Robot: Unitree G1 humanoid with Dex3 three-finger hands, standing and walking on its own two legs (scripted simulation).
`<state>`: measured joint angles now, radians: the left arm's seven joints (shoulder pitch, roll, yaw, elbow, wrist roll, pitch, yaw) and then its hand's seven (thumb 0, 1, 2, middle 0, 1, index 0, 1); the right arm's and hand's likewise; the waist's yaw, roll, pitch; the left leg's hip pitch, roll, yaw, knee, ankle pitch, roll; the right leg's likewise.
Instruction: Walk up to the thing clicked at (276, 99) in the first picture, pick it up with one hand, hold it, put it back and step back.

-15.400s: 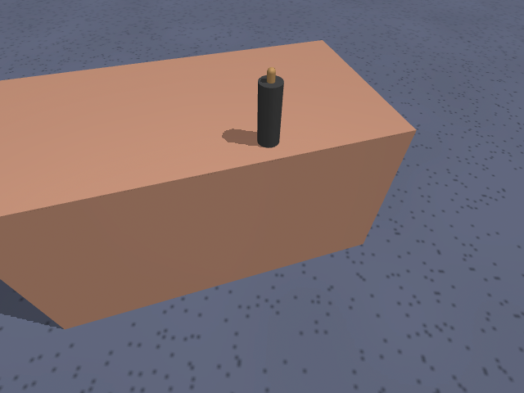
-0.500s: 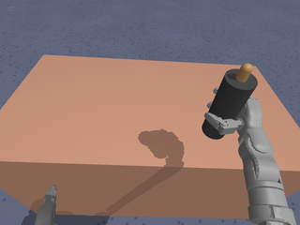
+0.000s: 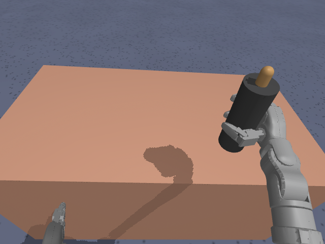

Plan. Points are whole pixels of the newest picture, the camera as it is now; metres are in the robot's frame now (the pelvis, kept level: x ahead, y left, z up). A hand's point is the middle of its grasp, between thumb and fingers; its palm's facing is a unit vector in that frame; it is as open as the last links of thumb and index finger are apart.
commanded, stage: lift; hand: right
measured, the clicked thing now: (246, 111) +0.34 -0.17 +0.20
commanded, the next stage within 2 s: hold in 0.04 s
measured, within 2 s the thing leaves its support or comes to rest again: neither
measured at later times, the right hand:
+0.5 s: hand (244, 115) +0.34 -0.16 +0.19, palm faces +0.07 +1.00 -0.02, open 9.1 cm
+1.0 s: hand (245, 117) +0.34 -0.17 +0.19, palm faces +0.08 +1.00 -0.02, open 9.1 cm
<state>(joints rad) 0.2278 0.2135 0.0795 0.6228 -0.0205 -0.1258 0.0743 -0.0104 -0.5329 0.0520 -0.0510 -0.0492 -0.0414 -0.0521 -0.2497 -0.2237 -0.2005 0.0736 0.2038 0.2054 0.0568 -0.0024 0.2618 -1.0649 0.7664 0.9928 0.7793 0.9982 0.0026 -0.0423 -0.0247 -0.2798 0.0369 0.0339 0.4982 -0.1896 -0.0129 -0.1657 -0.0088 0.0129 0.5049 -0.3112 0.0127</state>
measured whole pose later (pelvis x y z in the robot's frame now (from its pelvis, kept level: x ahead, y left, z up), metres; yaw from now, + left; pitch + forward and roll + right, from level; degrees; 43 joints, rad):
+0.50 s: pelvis +0.00 +0.00 +0.00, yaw -1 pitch -2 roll +0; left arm 0.20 0.24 0.10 0.69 -0.03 -0.15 0.06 -0.01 -0.54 0.06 -0.05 -0.05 -0.04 -0.05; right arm -0.26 -0.23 -0.22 -0.02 0.22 0.32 0.07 0.00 0.26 -1.07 0.77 0.99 0.78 1.00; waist 0.00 -0.06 -0.02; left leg -0.26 0.04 0.04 0.48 -0.18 -0.01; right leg -0.15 -0.01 0.02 0.48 -0.30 0.01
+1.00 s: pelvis +0.01 +0.00 +0.00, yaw -1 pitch -2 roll +0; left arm 0.20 0.22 0.10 0.69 -0.03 -0.16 0.06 -0.01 -0.54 0.06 -0.06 -0.05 -0.04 -0.05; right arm -0.22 -0.23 -0.22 -0.06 0.22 0.34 0.07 0.00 0.26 -1.07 0.77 0.99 0.78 1.00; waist 0.00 -0.06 -0.03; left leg -0.25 0.04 0.05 0.48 -0.20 -0.01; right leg -0.14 -0.01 0.02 0.48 -0.31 0.01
